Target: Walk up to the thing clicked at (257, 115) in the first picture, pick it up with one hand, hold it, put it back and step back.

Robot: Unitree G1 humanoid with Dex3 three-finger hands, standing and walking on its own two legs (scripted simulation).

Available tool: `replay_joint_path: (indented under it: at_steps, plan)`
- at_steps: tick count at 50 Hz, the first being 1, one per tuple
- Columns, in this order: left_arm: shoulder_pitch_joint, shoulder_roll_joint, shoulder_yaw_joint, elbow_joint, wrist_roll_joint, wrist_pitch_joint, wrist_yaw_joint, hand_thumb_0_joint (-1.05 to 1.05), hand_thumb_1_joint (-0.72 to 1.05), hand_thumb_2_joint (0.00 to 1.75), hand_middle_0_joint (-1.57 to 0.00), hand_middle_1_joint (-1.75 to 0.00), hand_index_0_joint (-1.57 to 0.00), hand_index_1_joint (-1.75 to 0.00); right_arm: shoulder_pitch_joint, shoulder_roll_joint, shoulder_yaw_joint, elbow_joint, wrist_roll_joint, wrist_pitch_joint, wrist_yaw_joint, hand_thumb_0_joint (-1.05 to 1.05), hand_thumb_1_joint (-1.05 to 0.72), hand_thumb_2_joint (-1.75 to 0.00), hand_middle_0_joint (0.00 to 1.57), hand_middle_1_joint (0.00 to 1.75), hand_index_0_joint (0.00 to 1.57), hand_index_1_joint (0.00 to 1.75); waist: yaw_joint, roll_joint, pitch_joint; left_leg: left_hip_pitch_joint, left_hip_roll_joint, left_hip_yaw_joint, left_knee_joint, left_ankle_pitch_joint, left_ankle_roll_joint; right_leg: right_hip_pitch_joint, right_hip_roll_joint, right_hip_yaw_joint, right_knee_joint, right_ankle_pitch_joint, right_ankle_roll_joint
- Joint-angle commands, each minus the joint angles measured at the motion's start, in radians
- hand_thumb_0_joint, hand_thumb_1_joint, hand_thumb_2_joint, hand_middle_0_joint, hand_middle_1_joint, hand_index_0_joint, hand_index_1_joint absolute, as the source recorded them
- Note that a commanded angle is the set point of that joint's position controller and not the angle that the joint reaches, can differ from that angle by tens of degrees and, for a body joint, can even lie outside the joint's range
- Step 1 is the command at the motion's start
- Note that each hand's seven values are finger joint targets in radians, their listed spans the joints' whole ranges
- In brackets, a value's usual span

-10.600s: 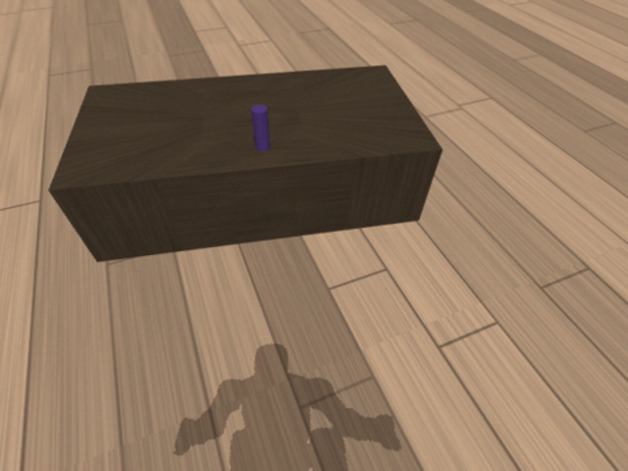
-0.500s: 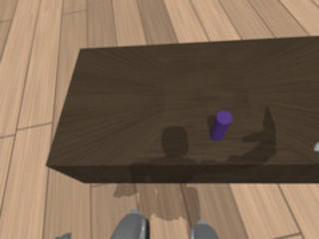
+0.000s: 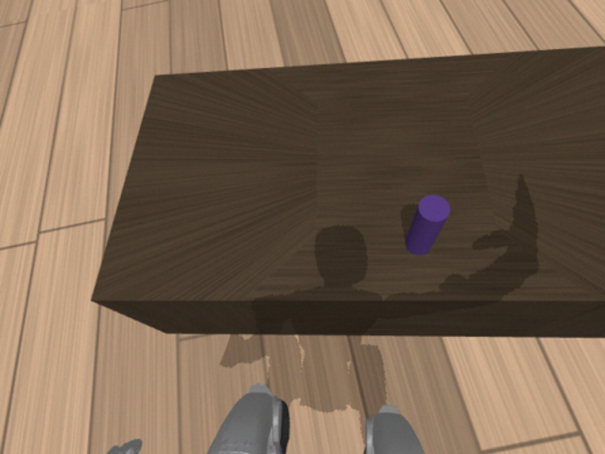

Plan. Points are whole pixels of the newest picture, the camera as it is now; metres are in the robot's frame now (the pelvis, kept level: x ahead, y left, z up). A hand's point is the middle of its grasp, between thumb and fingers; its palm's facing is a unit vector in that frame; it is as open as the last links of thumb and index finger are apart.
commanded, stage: approach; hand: right
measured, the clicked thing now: (425, 227) +0.52 -0.18 -0.23
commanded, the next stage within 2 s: close in in 0.50 s
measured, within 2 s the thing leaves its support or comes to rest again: neither
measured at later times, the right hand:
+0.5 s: hand (506, 238) +0.48 -0.30 -0.18, palm faces +0.08 +1.00 +0.01, open 17.4 cm
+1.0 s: hand (446, 241) +0.50 -0.22 -0.25, palm faces +0.04 +1.00 -0.03, open 16.9 cm
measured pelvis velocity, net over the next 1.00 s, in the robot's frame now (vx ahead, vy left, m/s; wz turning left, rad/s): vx -0.10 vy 0.00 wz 0.03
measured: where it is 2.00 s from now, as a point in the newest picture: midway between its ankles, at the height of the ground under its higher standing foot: outside the picture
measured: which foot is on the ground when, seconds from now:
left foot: down 0.00-1.00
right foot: down 0.00-1.00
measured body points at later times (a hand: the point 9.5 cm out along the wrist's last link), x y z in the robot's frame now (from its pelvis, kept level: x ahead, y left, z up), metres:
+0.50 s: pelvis -0.05 +0.00 -0.19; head +0.19 -0.05 +0.19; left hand +0.03 +0.27 -0.30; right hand +0.47 -0.36 -0.18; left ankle +0.06 +0.15 -0.66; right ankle -0.01 -0.12 -0.66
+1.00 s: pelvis -0.10 +0.00 -0.30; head +0.14 -0.06 +0.08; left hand -0.08 +0.27 -0.39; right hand +0.49 -0.28 -0.25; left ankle +0.06 +0.15 -0.66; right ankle -0.02 -0.12 -0.66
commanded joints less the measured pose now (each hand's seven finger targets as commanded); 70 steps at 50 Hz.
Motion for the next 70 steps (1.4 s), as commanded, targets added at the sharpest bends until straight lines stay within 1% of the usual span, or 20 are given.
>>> replay_joint_path:
  at_steps: [1,8,11,17,20,23,28,32,38,41,43,44,47,55,58,59,60,64,66,70]
  plan:
    - [0.113,0.196,0.074,-0.036,0.010,-0.032,0.005,0.00,0.88,0.91,-0.20,-0.30,-0.19,-0.31,-0.299,-0.271,-0.014,-0.066,0.052,-0.116,0.011,0.00,0.61,-0.06,0.04,0.06,0.04,0.06,0.026,-0.130,-0.312,0.146,-0.035,-0.022,0.016,0.134,0.064,0.049,0.013,0.018,-0.080,0.312,-0.022]
    - [0.087,0.191,0.051,-0.071,0.023,-0.047,-0.010,0.00,0.88,0.91,-0.19,-0.30,-0.18,-0.31,-0.339,-0.203,-0.015,-0.073,0.108,-0.267,0.057,0.00,0.57,-0.05,0.05,0.05,0.05,0.05,0.031,-0.209,-0.429,-0.125,-0.034,-0.023,0.261,0.051,0.068,-0.124,0.005,0.040,0.128,0.280,-0.009]
    - [0.089,0.208,0.040,-0.084,0.026,-0.043,-0.009,0.00,0.88,0.92,-0.19,-0.29,-0.18,-0.30,-0.383,-0.292,-0.089,-0.133,0.123,-0.307,0.066,0.00,0.57,-0.03,0.06,0.04,0.06,0.04,0.027,-0.221,-0.556,-0.161,-0.029,-0.027,0.362,0.078,0.071,-0.220,0.017,0.034,0.233,0.281,-0.011]
    - [0.095,0.219,0.038,-0.063,0.055,-0.025,-0.012,0.00,0.89,0.91,-0.18,-0.29,-0.18,-0.29,-0.521,-0.410,-0.161,-0.192,0.058,-0.329,0.045,0.00,0.52,-0.02,0.07,0.04,0.06,0.04,0.039,-0.325,-0.721,-0.235,-0.012,-0.035,0.569,0.160,0.075,-0.350,0.028,0.013,0.451,0.363,-0.004]
    - [0.097,0.227,0.042,-0.059,0.065,-0.014,-0.026,0.00,0.88,0.91,-0.18,-0.29,-0.17,-0.30,-0.554,-0.411,-0.160,-0.179,0.013,-0.303,0.022,0.00,0.47,-0.03,0.07,0.04,0.06,0.04,0.043,-0.369,-0.798,-0.277,-0.009,-0.033,0.640,0.169,0.077,-0.373,0.028,0.013,0.515,0.389,0.004]
    - [0.104,0.232,0.052,-0.056,0.070,-0.005,-0.047,0.00,0.88,0.91,-0.19,-0.29,-0.18,-0.30,-0.610,-0.330,-0.120,-0.215,-0.007,-0.286,-0.008,0.00,0.43,-0.04,0.07,0.04,0.06,0.04,0.079,-0.404,-0.846,-0.367,-0.004,-0.016,0.707,0.149,0.076,-0.380,0.028,0.033,0.570,0.384,0.009]
    - [0.112,0.219,0.029,-0.024,0.074,0.022,-0.070,0.00,0.89,0.91,-0.19,-0.29,-0.19,-0.30,-0.665,-0.325,-0.101,-0.196,-0.045,-0.266,-0.061,0.00,0.41,-0.04,0.08,0.03,0.07,0.03,0.125,-0.348,-0.781,-0.467,0.002,0.000,0.802,0.129,0.069,-0.554,0.037,0.033,0.682,0.310,0.002]
    - [0.086,0.233,0.024,-0.045,0.076,0.042,-0.086,0.00,0.88,0.89,-0.20,-0.30,-0.20,-0.30,-0.706,-0.340,-0.093,-0.183,-0.080,-0.262,-0.106,0.00,0.35,-0.03,0.09,0.03,0.07,0.03,0.139,-0.325,-0.727,-0.542,0.006,0.011,0.854,0.001,0.059,-0.711,0.050,0.034,0.722,0.121,-0.007]
    - [0.075,0.253,0.033,-0.063,0.083,0.065,-0.095,0.00,0.90,0.89,-0.20,-0.30,-0.21,-0.30,-0.890,-0.254,0.009,-0.265,-0.138,-0.235,-0.200,0.00,0.31,-0.06,0.08,0.03,0.06,0.03,0.160,-0.434,-0.720,-0.702,0.012,0.022,0.899,-0.195,0.049,-0.720,0.058,0.067,0.696,-0.187,-0.007]
    - [0.086,0.266,0.046,-0.057,0.084,0.075,-0.092,0.00,0.90,0.89,-0.20,-0.30,-0.21,-0.30,-0.969,-0.210,0.067,-0.346,-0.162,-0.210,-0.243,0.00,0.34,-0.06,0.07,0.03,0.06,0.03,0.161,-0.494,-0.747,-0.763,0.014,0.024,0.921,-0.208,0.054,-0.657,0.054,0.096,0.666,-0.243,0.002]
    - [0.092,0.263,0.051,-0.053,0.079,0.077,-0.087,0.00,0.90,0.90,-0.20,-0.30,-0.20,-0.30,-0.952,-0.082,0.148,-0.272,-0.159,-0.164,-0.257,0.00,0.39,-0.05,0.07,0.04,0.05,0.04,0.200,-0.453,-0.690,-0.795,0.013,0.035,0.920,-0.209,0.054,-0.668,0.054,0.105,0.663,-0.253,0.002]
    - [0.103,0.263,0.054,-0.048,0.074,0.079,-0.084,0.00,0.90,0.90,-0.20,-0.30,-0.20,-0.30,-0.957,-0.076,0.153,-0.270,-0.150,-0.146,-0.266,0.00,0.41,-0.05,0.07,0.04,0.05,0.04,0.197,-0.427,-0.681,-0.781,0.013,0.031,0.912,-0.218,0.055,-0.697,0.058,0.103,0.663,-0.269,-0.003]
    - [0.130,0.266,0.048,-0.047,0.064,0.085,-0.079,0.00,0.91,0.89,-0.20,-0.30,-0.20,-0.30,-0.970,-0.152,0.120,-0.316,-0.146,-0.118,-0.299,0.00,0.42,-0.04,0.07,0.04,0.05,0.04,0.172,-0.392,-0.700,-0.714,0.014,0.024,0.893,-0.211,0.050,-0.750,0.068,0.067,0.687,-0.240,-0.015]
    - [0.148,0.239,0.040,-0.086,0.053,0.118,-0.084,0.00,0.89,0.90,-0.20,-0.30,-0.20,-0.30,-0.746,-0.093,0.076,-0.209,-0.136,-0.110,-0.353,0.00,0.44,-0.05,0.06,0.04,0.05,0.04,0.158,-0.276,-0.604,-0.677,0.013,0.028,0.900,-0.137,0.054,-0.852,0.075,0.034,0.714,-0.086,-0.025]
    - [0.156,0.234,0.055,-0.110,0.052,0.131,-0.087,0.00,0.89,0.91,-0.20,-0.30,-0.20,-0.30,-0.803,-0.088,0.074,-0.375,-0.122,-0.138,-0.359,0.00,0.47,-0.07,0.05,0.05,0.04,0.05,0.150,-0.326,-0.721,-0.618,0.020,0.017,0.899,-0.072,0.058,-0.777,0.077,0.019,0.715,-0.003,-0.022]
    - [0.158,0.230,0.059,-0.115,0.048,0.134,-0.086,0.00,0.90,0.91,-0.19,-0.30,-0.19,-0.30,-0.768,-0.063,0.083,-0.343,-0.118,-0.136,-0.357,0.00,0.48,-0.06,0.05,0.05,0.04,0.05,0.149,-0.306,-0.745,-0.597,0.022,0.015,0.893,-0.052,0.058,-0.749,0.076,0.010,0.717,0.026,-0.023]
    - [0.164,0.230,0.070,-0.116,0.048,0.137,-0.084,0.00,0.89,0.90,-0.19,-0.30,-0.19,-0.30,-0.870,-0.078,0.083,-0.493,-0.109,-0.150,-0.359,0.00,0.48,-0.07,0.04,0.05,0.04,0.05,0.151,-0.343,-0.801,-0.580,0.022,0.009,0.892,-0.042,0.060,-0.734,0.077,0.005,0.721,0.038,-0.022]
    - [0.176,0.215,0.083,-0.091,0.046,0.136,-0.081,0.00,0.89,0.91,-0.19,-0.30,-0.19,-0.30,-0.802,0.027,0.122,-0.401,-0.097,-0.141,-0.366,0.00,0.46,-0.07,0.04,0.05,0.04,0.05,0.169,-0.289,-0.767,-0.556,0.024,0.004,0.880,-0.011,0.059,-0.762,0.077,-0.011,0.740,0.058,-0.025]
    - [0.177,0.217,0.090,-0.085,0.046,0.138,-0.080,0.00,0.89,0.91,-0.19,-0.30,-0.19,-0.30,-0.844,0.000,0.113,-0.460,-0.100,-0.150,-0.376,0.00,0.43,-0.07,0.05,0.04,0.04,0.04,0.158,-0.305,-0.768,-0.564,0.025,-0.001,0.870,-0.031,0.059,-0.767,0.078,-0.013,0.730,0.037,-0.024]
    - [0.175,0.220,0.097,-0.083,0.048,0.145,-0.083,0.00,0.90,0.91,-0.20,-0.31,-0.20,-0.31,-0.767,0.064,0.144,-0.385,-0.109,-0.144,-0.382,0.00,0.46,-0.07,0.05,0.05,0.04,0.05,0.151,-0.285,-0.745,-0.577,0.029,-0.001,0.866,-0.028,0.062,-0.733,0.076,-0.013,0.714,0.052,-0.018]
